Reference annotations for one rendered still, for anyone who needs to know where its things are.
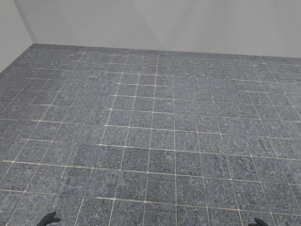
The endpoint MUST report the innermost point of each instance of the left robot hand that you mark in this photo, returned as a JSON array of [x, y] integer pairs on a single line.
[[48, 219]]

